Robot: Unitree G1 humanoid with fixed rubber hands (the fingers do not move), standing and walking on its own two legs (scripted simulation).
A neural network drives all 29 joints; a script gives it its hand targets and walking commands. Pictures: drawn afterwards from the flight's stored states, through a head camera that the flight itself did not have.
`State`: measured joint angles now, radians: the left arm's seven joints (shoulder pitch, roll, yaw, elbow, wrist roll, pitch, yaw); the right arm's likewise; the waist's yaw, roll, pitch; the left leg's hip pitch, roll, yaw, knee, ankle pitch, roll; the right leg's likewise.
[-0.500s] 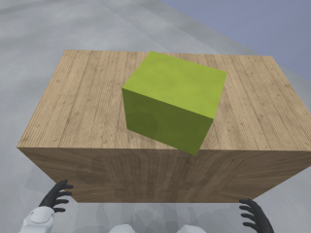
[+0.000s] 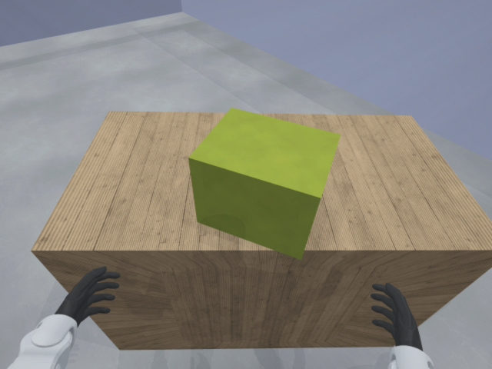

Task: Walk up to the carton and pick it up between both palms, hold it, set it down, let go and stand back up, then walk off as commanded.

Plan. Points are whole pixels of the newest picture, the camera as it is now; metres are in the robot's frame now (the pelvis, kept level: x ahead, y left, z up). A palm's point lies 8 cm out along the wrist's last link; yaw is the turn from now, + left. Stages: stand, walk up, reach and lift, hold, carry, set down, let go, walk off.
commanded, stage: reach and lift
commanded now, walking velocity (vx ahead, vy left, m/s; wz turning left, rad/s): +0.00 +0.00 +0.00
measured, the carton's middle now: (264, 180) +0.48 -0.02 +0.02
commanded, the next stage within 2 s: none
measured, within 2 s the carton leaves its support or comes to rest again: neither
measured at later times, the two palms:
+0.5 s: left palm (66, 268) +0.26 +0.31 +0.03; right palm (375, 309) +0.20 -0.17 +0.05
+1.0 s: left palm (82, 239) +0.30 +0.29 +0.05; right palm (365, 283) +0.23 -0.16 +0.06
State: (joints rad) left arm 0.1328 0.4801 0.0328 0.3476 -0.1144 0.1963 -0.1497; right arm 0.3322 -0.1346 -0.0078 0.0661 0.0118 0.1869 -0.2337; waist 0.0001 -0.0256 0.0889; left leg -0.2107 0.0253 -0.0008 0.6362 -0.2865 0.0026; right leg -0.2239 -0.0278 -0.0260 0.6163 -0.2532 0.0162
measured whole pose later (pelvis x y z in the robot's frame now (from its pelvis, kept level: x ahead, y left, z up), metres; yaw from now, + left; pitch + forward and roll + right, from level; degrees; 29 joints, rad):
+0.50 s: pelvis +0.03 +0.03 +0.01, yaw -1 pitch -5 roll -2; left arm 0.16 0.58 0.03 0.17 -0.26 0.09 -0.19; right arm 0.44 -0.07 0.06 -0.24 0.08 0.21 -0.32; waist 0.00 -0.03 0.10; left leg -0.21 0.02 0.02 0.62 -0.32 0.01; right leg -0.21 -0.03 -0.01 0.54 -0.25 0.02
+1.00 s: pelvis +0.06 +0.03 +0.01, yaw -1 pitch -2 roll -2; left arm 0.18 0.59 0.03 0.00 -0.28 0.09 -0.19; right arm 0.47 -0.07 0.08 -0.32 0.13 0.15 -0.33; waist 0.00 -0.03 0.10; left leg -0.21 0.02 0.02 0.58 -0.34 0.01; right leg -0.20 -0.03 -0.01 0.49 -0.26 0.02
